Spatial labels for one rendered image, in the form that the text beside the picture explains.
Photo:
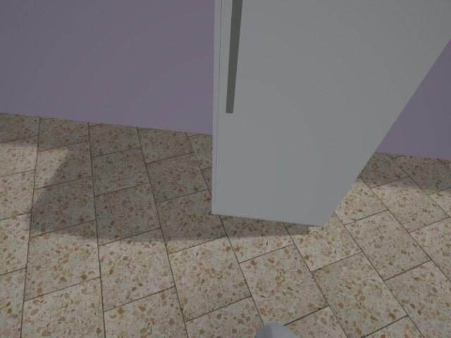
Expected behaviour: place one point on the handle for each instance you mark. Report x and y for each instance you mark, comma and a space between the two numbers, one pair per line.
233, 54

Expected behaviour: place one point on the robot right thigh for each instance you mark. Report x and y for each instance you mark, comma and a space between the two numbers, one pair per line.
275, 331

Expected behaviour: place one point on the fridge door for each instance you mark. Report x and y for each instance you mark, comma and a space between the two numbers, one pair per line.
319, 83

